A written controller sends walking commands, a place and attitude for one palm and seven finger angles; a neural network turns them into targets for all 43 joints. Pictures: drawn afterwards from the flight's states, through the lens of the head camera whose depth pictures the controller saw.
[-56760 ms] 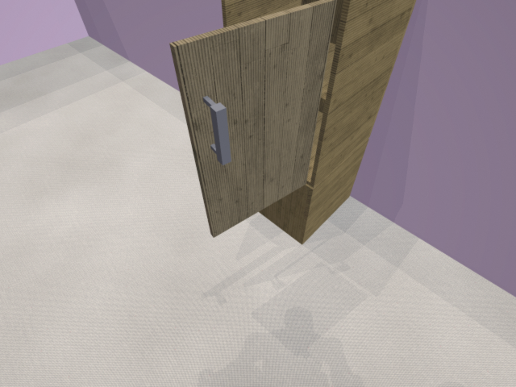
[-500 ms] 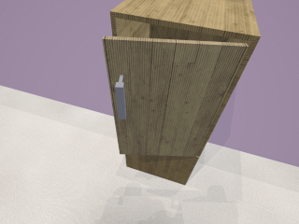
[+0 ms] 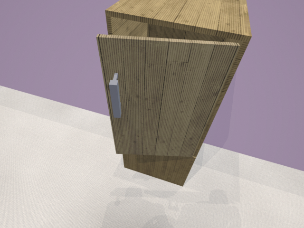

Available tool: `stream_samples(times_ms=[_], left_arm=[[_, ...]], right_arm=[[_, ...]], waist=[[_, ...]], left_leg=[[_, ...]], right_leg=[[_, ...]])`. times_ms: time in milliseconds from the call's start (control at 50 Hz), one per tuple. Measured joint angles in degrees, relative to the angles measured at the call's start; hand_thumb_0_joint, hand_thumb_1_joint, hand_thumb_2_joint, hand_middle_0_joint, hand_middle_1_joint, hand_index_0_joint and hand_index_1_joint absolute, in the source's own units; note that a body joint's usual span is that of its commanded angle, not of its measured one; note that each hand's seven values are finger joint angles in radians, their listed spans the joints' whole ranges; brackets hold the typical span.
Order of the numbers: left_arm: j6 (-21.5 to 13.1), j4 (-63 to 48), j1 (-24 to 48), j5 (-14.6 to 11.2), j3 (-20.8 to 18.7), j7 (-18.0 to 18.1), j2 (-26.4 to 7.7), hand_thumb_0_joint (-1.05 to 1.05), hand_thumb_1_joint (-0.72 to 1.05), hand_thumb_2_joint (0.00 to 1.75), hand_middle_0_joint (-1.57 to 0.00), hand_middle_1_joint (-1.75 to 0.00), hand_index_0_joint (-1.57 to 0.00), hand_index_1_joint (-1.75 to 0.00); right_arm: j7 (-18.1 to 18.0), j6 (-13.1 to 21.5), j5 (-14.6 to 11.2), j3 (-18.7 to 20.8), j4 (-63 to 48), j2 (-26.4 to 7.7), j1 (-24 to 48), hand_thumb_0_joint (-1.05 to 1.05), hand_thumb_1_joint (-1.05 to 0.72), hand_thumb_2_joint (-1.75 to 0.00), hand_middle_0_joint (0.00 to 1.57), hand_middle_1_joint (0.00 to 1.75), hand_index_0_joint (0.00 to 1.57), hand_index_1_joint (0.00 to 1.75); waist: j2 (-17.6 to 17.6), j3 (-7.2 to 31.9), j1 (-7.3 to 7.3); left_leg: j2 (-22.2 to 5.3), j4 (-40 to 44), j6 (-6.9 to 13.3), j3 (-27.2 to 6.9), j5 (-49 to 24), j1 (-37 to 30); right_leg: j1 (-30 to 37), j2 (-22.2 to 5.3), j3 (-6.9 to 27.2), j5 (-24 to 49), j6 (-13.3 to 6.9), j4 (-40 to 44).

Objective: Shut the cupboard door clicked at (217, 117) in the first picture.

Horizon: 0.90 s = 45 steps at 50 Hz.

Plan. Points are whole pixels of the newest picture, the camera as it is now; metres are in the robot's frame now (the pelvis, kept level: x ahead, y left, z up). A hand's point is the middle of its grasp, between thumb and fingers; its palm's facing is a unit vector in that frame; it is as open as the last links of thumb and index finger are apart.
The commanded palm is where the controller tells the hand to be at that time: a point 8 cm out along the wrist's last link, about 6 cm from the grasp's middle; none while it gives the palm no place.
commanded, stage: shuffle to correct the standing spot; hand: left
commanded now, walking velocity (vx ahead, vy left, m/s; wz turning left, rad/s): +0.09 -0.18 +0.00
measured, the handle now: (116, 95) +0.48 +0.15 +0.07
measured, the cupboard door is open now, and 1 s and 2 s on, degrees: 17 17 17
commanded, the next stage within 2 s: come to a stop and stand still in 0.18 s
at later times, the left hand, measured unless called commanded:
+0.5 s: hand out of the picture +0.01 +0.12 -0.19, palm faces +0.06 -0.99 -0.12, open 7.4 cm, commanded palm none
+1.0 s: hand out of the picture +0.04 +0.17 -0.16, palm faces +0.00 -0.95 -0.30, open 7.4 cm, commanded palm none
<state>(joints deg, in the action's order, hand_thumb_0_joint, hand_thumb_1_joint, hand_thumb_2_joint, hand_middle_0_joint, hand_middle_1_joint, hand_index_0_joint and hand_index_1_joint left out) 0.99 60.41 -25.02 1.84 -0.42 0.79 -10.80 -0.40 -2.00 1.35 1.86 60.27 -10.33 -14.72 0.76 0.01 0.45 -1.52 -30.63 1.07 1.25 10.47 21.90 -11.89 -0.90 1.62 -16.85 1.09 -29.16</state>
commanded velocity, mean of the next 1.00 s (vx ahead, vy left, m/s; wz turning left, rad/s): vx -0.01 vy -0.03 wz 0.00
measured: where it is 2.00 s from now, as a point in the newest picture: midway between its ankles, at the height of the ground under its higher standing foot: outside the picture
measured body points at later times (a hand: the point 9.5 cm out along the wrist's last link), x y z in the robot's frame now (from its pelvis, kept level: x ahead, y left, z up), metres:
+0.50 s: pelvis +0.04 -0.03 +0.00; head +0.05 -0.01 +0.45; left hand +0.01 +0.17 -0.17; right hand +0.08 -0.27 -0.14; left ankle +0.08 +0.06 -0.73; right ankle -0.01 -0.15 -0.73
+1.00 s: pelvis +0.01 -0.04 +0.00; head +0.01 -0.06 +0.45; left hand +0.04 +0.22 -0.14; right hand +0.06 -0.27 -0.16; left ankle +0.08 +0.06 -0.73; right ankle -0.01 -0.15 -0.73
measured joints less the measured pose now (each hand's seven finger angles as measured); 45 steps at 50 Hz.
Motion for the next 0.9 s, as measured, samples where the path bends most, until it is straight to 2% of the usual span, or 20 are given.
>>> stream_samples(times_ms=[80,260,320,380,420,460,480,540,620,760,820,900], left_arm=[[0.3,0.0,-0.9,-0.3,0.0,-0.1,1.5,0.00,0.91,0.90,-0.19,-0.30,-0.20,-0.29],[0.5,-1.7,0.7,0.2,-1.1,-0.6,2.6,0.00,0.91,0.90,-0.20,-0.30,-0.20,-0.29],[-0.3,-2.8,1.3,0.3,-1.6,-0.3,2.3,0.00,0.91,0.90,-0.20,-0.30,-0.20,-0.29],[-1.3,-2.7,1.8,0.2,-1.6,0.6,2.6,0.00,0.91,0.90,-0.19,-0.30,-0.20,-0.29],[-1.8,-2.1,2.1,0.1,-1.1,1.0,3.0,0.00,0.91,0.90,-0.19,-0.30,-0.20,-0.29],[-2.2,-1.4,2.1,-0.2,-0.3,1.3,3.6,0.00,0.91,0.90,-0.19,-0.30,-0.20,-0.29],[-2.3,-0.9,2.4,-0.5,-0.1,1.4,3.7,0.00,0.91,0.90,-0.19,-0.30,-0.20,-0.29],[-1.6,0.0,4.0,-0.7,0.3,2.0,3.4,0.00,0.91,0.90,-0.19,-0.30,-0.20,-0.29],[-1.0,-0.2,6.5,-0.8,0.5,2.1,3.1,0.00,0.91,0.90,-0.20,-0.30,-0.20,-0.29],[-0.7,-2.1,8.5,-0.5,-0.3,2.0,1.1,0.01,0.92,0.90,-0.20,-0.30,-0.20,-0.29],[-0.6,-3.6,8.2,-0.2,0.0,2.7,0.8,0.00,0.92,0.90,-0.20,-0.30,-0.20,-0.29],[-0.8,-4.6,7.8,-0.2,0.3,2.1,0.4,0.00,0.91,0.90,-0.20,-0.30,-0.20,-0.29]], right_arm=[[-0.4,0.5,0.0,0.1,0.1,0.5,-1.3,0.01,-0.91,-0.90,0.20,0.30,0.20,0.30],[-0.8,0.7,0.6,0.8,-0.2,1.7,-3.6,0.00,-0.91,-0.90,0.20,0.30,0.20,0.30],[-0.9,0.2,0.4,1.0,0.1,2.1,-4.1,0.00,-0.91,-0.90,0.20,0.30,0.20,0.30],[-0.9,0.2,0.0,0.8,0.1,2.1,-3.5,0.01,-0.91,-0.90,0.20,0.30,0.20,0.30],[-0.8,1.0,-0.3,0.4,-0.3,2.2,-2.3,0.01,-0.91,-0.90,0.20,0.30,0.19,0.30],[-1.1,2.2,-0.6,-0.1,-0.6,1.9,-1.1,0.01,-0.91,-0.90,0.20,0.30,0.19,0.30],[-1.3,2.7,-0.7,-0.1,-0.3,1.9,-0.3,0.01,-0.92,-0.90,0.20,0.30,0.19,0.30],[-1.6,3.2,-1.0,-0.8,0.2,2.6,2.0,0.01,-0.94,-0.90,0.20,0.30,0.19,0.30],[-1.7,3.1,-1.2,-1.3,-0.3,2.9,4.1,0.01,-0.93,-0.90,0.20,0.30,0.19,0.30],[-1.2,2.3,-0.9,-0.9,-1.5,3.1,6.3,0.00,-0.91,-0.90,0.20,0.30,0.20,0.30],[-0.4,1.6,-0.7,-0.8,-3.9,1.8,5.3,0.00,-0.91,-0.90,0.20,0.30,0.20,0.30],[0.2,1.1,-0.2,-0.4,-6.0,-0.1,2.7,0.00,-0.91,-0.90,0.20,0.30,0.20,0.30]], waist=[[0.0,0.2,-0.27],[0.1,1.1,-1.22],[0.0,1.4,-0.72],[0.6,1.2,-0.14],[1.0,0.5,-0.03],[0.5,-0.1,0.02],[0.4,-0.5,-0.11],[2.4,-1.5,0.40],[2.5,-2.2,0.70],[0.8,-2.8,0.40],[-1.4,-2.5,-0.17],[-3.7,-1.5,-0.94]], left_leg=[[-1.2,-3.0,-0.4,-0.5,2.9,1.1],[-3.2,-6.0,-2.0,-1.6,2.1,2.9],[-3.2,-10.3,-1.2,-2.5,9.1,4.5],[-1.9,-17.7,-0.6,-0.6,12.7,5.8],[-1.0,-13.8,-0.9,1.5,11.5,3.4],[-0.4,-4.6,-0.8,2.5,3.3,-1.1],[-0.3,-2.7,0.4,2.5,1.7,-2.3],[0.7,-1.4,1.5,3.8,3.1,-4.5],[1.3,1.7,1.6,4.1,1.9,-5.6],[1.1,2.8,1.5,4.1,-0.2,-4.6],[0.1,-0.2,1.3,3.6,0.6,-2.4],[0.5,-2.4,1.6,3.3,1.3,-0.9]], right_leg=[[-0.3,1.2,-0.3,-0.9,0.3,-1.4],[-2.5,2.8,-1.9,-5.1,-2.0,-6.0],[-1.7,3.2,-3.0,-3.7,-2.1,-4.4],[0.4,2.7,-3.3,-3.1,-2.4,-1.3],[1.7,2.3,-2.9,-2.7,-2.3,0.0],[2.4,2.7,-2.7,-3.2,-1.8,-0.1],[2.7,2.9,-2.6,-3.7,-1.6,-0.6],[4.2,1.7,-1.6,-2.2,-1.0,0.3],[4.9,1.1,-1.5,-2.5,-0.8,2.3],[3.2,1.3,-1.5,-1.3,-0.9,1.8],[1.8,2.2,-1.9,-1.3,-1.2,0.5],[-0.2,1.8,-2.2,-3.0,-1.5,-3.3]])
